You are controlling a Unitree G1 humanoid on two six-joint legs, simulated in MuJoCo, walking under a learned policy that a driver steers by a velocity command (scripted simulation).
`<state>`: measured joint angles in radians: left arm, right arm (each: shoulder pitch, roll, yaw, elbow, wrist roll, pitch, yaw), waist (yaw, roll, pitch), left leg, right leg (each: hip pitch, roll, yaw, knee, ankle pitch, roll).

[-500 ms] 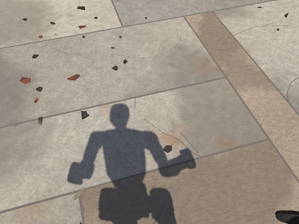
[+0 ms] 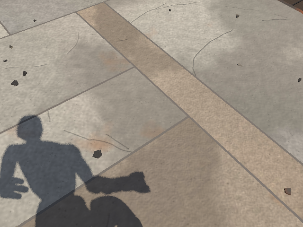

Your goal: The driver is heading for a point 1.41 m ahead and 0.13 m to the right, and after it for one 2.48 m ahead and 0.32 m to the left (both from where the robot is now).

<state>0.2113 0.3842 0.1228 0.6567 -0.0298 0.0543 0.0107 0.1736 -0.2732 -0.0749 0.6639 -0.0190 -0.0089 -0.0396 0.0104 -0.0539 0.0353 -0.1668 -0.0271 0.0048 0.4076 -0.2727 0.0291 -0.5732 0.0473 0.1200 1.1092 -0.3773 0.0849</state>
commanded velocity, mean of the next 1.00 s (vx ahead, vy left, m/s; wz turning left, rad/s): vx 0.22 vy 0.00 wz -0.35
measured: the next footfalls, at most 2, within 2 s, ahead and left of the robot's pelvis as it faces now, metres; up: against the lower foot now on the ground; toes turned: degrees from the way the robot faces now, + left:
right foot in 0.28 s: +0.05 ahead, -0.16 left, +0.00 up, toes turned -19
left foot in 0.72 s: +0.40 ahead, -0.08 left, +0.00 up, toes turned -27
